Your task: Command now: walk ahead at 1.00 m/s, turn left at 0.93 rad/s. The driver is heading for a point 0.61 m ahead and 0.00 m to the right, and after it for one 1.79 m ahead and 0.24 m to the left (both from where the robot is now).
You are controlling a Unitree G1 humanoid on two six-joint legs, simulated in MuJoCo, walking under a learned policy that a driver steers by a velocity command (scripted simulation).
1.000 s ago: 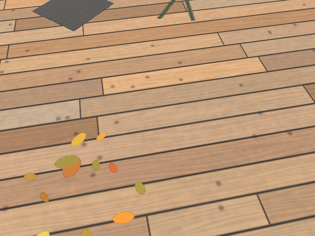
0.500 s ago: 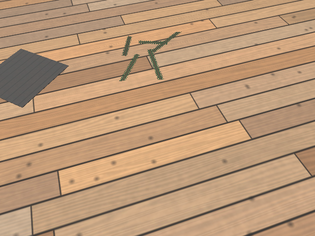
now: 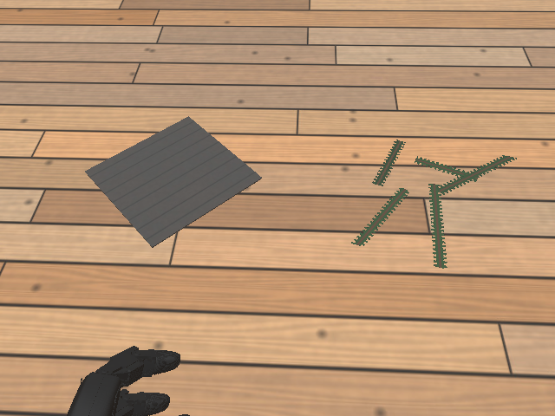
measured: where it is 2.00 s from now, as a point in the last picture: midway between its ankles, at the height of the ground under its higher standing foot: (293, 311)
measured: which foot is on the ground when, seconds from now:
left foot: down 0.00-0.16, up 0.18-0.56, down 0.58-1.00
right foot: up 0.00-0.14, down 0.16-0.58, up 0.60-0.96, down 0.98-1.00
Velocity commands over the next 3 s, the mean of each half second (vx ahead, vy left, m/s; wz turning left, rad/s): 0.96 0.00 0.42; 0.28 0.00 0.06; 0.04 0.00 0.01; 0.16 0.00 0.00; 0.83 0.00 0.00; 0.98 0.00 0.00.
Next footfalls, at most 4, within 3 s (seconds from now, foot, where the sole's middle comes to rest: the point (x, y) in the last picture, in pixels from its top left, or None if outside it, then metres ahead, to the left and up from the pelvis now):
0.16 right None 0.36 -0.18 -0.77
0.58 left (246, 328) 0.73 0.08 -0.77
0.98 right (318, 276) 0.87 -0.13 -0.77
2.54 left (227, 172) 1.30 0.12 -0.77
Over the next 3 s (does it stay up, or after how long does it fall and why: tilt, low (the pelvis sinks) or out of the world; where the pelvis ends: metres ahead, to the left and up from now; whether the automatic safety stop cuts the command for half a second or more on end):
stays up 1.52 0.10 -0.02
